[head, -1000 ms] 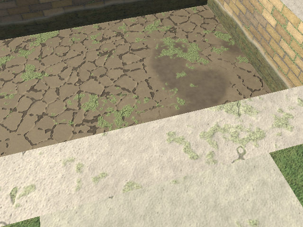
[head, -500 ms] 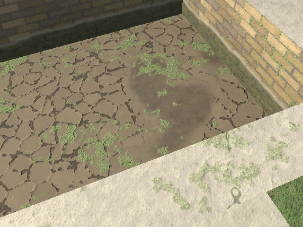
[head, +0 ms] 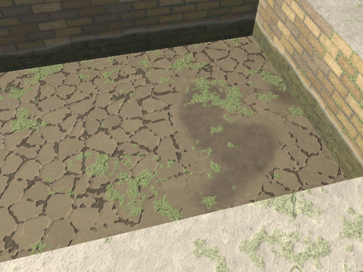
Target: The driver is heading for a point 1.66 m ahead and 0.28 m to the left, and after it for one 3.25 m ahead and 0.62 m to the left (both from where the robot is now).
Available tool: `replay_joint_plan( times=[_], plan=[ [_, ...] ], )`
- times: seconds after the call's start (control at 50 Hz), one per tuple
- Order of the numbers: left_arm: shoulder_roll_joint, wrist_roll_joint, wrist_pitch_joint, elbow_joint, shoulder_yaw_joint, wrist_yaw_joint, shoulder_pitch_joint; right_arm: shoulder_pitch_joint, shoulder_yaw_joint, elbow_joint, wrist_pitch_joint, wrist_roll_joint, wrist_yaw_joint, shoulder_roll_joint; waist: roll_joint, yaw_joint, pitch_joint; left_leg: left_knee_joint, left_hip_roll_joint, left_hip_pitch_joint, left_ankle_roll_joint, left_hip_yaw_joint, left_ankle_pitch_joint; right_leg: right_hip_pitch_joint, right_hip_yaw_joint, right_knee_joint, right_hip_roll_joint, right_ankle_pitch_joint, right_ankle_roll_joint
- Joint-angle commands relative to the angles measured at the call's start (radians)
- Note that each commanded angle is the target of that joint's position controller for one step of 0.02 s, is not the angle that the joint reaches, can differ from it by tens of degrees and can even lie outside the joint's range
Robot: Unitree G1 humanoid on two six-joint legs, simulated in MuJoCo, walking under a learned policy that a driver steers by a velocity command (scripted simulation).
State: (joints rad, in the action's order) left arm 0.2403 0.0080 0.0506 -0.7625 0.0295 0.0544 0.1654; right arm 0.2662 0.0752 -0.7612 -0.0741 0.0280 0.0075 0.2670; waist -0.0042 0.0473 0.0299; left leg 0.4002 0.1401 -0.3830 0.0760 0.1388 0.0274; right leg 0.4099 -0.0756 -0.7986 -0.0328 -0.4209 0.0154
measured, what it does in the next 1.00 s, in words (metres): steps on the spot, turning left: right foot, then left foot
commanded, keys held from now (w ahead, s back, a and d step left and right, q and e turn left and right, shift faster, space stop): q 0.40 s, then no key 0.60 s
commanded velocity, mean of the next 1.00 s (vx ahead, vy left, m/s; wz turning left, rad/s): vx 0.01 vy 0.00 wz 0.35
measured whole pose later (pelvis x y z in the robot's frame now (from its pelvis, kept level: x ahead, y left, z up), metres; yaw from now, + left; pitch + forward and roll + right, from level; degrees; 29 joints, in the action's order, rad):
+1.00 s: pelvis -0.06 -0.03 +0.01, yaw +21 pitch -1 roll +0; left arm 0.21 0.02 0.02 -0.82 0.01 0.01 0.31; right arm 0.25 -0.01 -0.79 -0.03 0.01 0.01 0.21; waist -0.02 -0.01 0.01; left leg 0.43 0.05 -0.18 0.04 0.02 0.24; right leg 0.19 0.01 -0.45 0.00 -0.25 -0.01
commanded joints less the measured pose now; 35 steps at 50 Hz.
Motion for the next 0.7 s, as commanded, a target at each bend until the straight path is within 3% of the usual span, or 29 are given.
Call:
replay_joint_plan(
  times=[0.02,0.06,0.08,0.1,0.12,0.14,0.16,0.2,0.22,0.28,0.32,0.44,0.48,0.5,0.52,0.54,0.56,0.58,0.6,0.62,0.64,0.7],
  plan=[
    [0.073,-0.014,-0.019,0.047,0.017,0.004,0.105,-0.018,0.044,0.08,-0.005,-0.001,0.002,0.143,-0.166,-0.034,-0.086,-0.214,-0.235,0.055,0.082,0.369,0.405,-0.121,0.037,0.16,-0.055,-0.019,-0.038],
    [0.087,-0.008,-0.035,0.028,0.023,0.012,0.208,-0.045,0.045,0.094,-0.004,-0.022,0.004,0.136,-0.146,-0.088,-0.076,-0.19,-0.186,-0.005,0.011,0.369,0.482,-0.269,0.025,0.435,-0.04,0.082,-0.078],
    [0.16,0.004,-0.04,0.037,0.039,0.021,0.194,-0.006,0.039,0.097,0.001,-0.031,0.008,0.097,-0.001,-0.054,-0.071,-0.022,-0.092,-0.067,-0.046,0.267,0.532,-0.315,-0.151,0.579,0.117,-0.021,-0.106],
    [0.263,0.018,-0.039,0.086,0.059,0.018,0.098,-0.002,0.037,0.121,0.008,-0.04,0.014,0.062,0.253,-0.027,-0.043,0.289,0.082,-0.207,-0.086,0.012,0.535,-0.251,-0.466,0.665,0.401,-0.058,-0.203],
    [0.216,0.037,-0.033,0.109,0.045,0.014,0.01,-0.016,0.055,0.094,0.015,0.0,0.021,0.142,0.12,-0.017,0.008,0.518,0.01,-0.2,-0.101,-0.005,0.512,-0.124,-0.379,0.621,0.412,0.191,-0.255],
    [0.142,0.038,-0.032,0.129,0.023,0.014,-0.028,0.005,0.058,0.077,0.017,0.002,0.014,0.136,0.055,0.016,-0.015,0.644,-0.002,-0.132,-0.1,-0.001,0.464,-0.093,-0.269,0.562,0.346,0.379,-0.241],
    [0.114,0.033,-0.031,0.137,0.013,0.012,-0.06,0.05,0.056,0.059,0.012,0.003,0.011,0.123,0.049,0.046,-0.031,0.737,-0.005,-0.12,-0.105,-0.009,0.415,-0.104,-0.158,0.525,0.282,0.494,-0.214],
    [0.109,0.027,-0.03,0.167,0.009,0.013,-0.057,0.083,0.052,0.042,0.0,0.0,0.006,0.124,0.133,0.032,-0.062,0.862,-0.017,-0.165,-0.129,-0.049,0.389,-0.19,-0.045,0.474,0.224,0.624,-0.205],
    [0.107,0.025,-0.029,0.169,0.008,0.011,-0.022,0.06,0.05,0.052,-0.004,-0.004,0.003,0.127,0.141,0.009,-0.065,0.861,-0.028,-0.19,-0.143,-0.067,0.388,-0.233,-0.027,0.457,0.222,0.673,-0.212],
    [0.138,0.019,-0.028,0.153,0.025,0.011,0.104,-0.033,0.03,0.091,-0.017,-0.014,-0.003,0.101,0.143,-0.06,-0.068,0.759,-0.062,-0.256,-0.18,-0.099,0.405,-0.393,-0.023,0.402,0.251,0.774,-0.228],
    [0.159,0.023,-0.025,0.149,0.037,0.007,0.144,-0.06,0.02,0.107,-0.023,-0.02,-0.01,0.087,0.162,-0.083,-0.078,0.682,-0.077,-0.235,-0.182,-0.113,0.436,-0.43,-0.019,0.379,0.274,0.783,-0.234],
    [0.18,0.04,-0.027,0.168,0.052,-0.019,0.112,-0.092,-0.003,0.158,-0.029,-0.043,-0.022,0.065,0.216,-0.085,-0.088,0.403,-0.088,0.008,-0.122,-0.197,0.496,-0.274,0.028,0.354,0.293,0.642,-0.234],
    [0.192,0.029,-0.02,0.153,0.057,-0.023,0.106,-0.054,-0.009,0.159,-0.011,-0.042,-0.024,0.053,0.204,-0.058,-0.094,0.231,-0.077,0.088,-0.087,-0.221,0.414,-0.253,0.022,0.328,0.289,0.595,-0.216],
    [0.192,0.017,-0.015,0.147,0.058,-0.023,0.089,-0.014,-0.015,0.144,0.002,-0.036,-0.021,0.042,0.171,-0.024,-0.091,0.049,-0.075,0.178,-0.068,-0.227,0.268,-0.206,0.047,0.289,0.273,0.547,-0.177],
    [0.182,0.016,-0.014,0.132,0.058,-0.026,0.126,0.005,-0.014,0.137,0.018,-0.022,-0.013,0.072,0.082,-0.023,-0.094,-0.081,-0.116,0.298,-0.053,-0.13,0.157,-0.105,0.074,0.221,0.253,0.403,-0.108],
    [0.096,0.026,-0.014,0.149,0.039,-0.039,0.191,0.035,-0.002,0.146,0.034,-0.011,-0.009,0.163,-0.204,-0.052,-0.127,-0.126,-0.407,0.447,0.001,0.225,-0.004,0.106,0.166,-0.022,0.155,-0.048,-0.017],
    [0.085,0.008,0.004,0.187,0.027,-0.022,0.073,0.035,0.008,0.147,0.043,-0.013,-0.006,0.208,-0.298,0.009,-0.052,-0.073,-0.529,0.249,0.161,0.289,-0.403,0.138,0.124,-0.093,0.06,-0.209,0.009],
    [0.123,0.003,0.016,0.171,0.038,-0.02,0.056,0.012,-0.014,0.142,0.048,-0.009,-0.006,0.139,-0.168,-0.007,-0.024,-0.069,-0.483,0.242,0.194,0.222,-0.417,0.121,0.075,-0.166,0.083,-0.171,0.02],
    [0.114,-0.001,0.019,0.147,0.039,-0.026,0.07,-0.046,-0.033,0.147,0.05,-0.009,-0.001,0.089,-0.142,-0.037,-0.011,-0.075,-0.428,0.214,0.176,0.15,-0.332,0.102,0.061,-0.183,0.083,-0.115,0.025],
    [0.122,0.001,0.016,0.121,0.043,-0.03,0.097,-0.097,-0.041,0.154,0.046,-0.003,0.004,0.073,-0.137,-0.064,-0.012,-0.08,-0.367,0.213,0.137,0.094,-0.275,0.085,0.059,-0.173,0.083,-0.062,0.029],
    [0.139,0.011,0.016,0.104,0.051,-0.035,0.117,-0.105,-0.04,0.152,0.048,-0.007,0.013,0.082,-0.156,-0.065,-0.014,-0.067,-0.334,0.223,0.124,0.058,-0.325,0.08,0.073,-0.186,0.073,-0.018,0.032],
    [0.109,0.004,0.012,0.069,0.039,-0.049,0.154,-0.081,-0.048,0.134,0.052,-0.011,0.013,0.065,-0.115,-0.069,-0.061,-0.061,-0.305,0.249,0.114,0.011,-0.303,0.015,0.077,-0.13,0.06,0.014,0.038]
  ],
)
Keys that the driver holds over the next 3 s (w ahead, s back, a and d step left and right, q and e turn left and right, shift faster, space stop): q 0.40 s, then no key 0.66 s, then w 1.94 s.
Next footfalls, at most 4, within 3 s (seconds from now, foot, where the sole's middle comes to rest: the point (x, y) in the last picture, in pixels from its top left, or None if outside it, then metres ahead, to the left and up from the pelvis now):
0.08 right None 0.04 -0.11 -0.77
0.52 left None -0.06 0.07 -0.77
0.88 right None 0.01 -0.13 -0.77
1.72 right None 0.29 -0.01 -0.77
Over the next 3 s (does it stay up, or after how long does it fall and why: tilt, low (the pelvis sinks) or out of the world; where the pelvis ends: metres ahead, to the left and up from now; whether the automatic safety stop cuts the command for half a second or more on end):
stays up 0.41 0.08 0.00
